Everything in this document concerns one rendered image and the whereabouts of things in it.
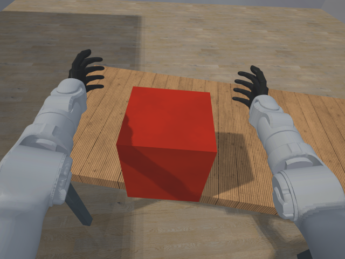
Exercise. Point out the robot right forearm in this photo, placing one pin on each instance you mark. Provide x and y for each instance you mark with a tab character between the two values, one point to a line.
280	138

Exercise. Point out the carton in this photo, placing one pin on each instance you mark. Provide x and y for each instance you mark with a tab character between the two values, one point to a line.
167	143

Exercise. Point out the left robot hand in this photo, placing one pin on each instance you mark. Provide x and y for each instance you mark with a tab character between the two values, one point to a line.
79	69

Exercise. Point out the right robot hand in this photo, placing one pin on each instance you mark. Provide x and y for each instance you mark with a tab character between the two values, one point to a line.
257	88

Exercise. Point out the table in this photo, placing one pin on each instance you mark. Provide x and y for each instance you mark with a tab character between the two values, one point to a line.
240	176

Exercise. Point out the robot left upper arm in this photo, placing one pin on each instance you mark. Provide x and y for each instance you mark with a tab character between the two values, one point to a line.
31	181

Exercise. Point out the robot left forearm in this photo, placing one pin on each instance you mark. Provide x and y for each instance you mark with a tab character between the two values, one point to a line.
57	121

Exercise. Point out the robot right upper arm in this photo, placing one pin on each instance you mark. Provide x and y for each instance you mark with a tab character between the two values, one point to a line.
312	199

